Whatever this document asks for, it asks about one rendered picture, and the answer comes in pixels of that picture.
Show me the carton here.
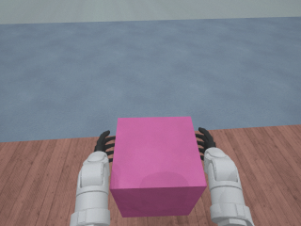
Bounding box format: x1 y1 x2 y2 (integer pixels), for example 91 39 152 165
109 116 207 218

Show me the robot left forearm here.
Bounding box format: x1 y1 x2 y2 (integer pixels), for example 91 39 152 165
70 151 110 226

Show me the robot right hand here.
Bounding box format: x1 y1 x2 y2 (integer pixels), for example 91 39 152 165
195 127 216 161

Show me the robot right forearm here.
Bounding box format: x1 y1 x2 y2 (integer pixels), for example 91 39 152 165
203 147 255 226

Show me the robot left hand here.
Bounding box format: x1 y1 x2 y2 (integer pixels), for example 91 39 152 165
94 130 116 163

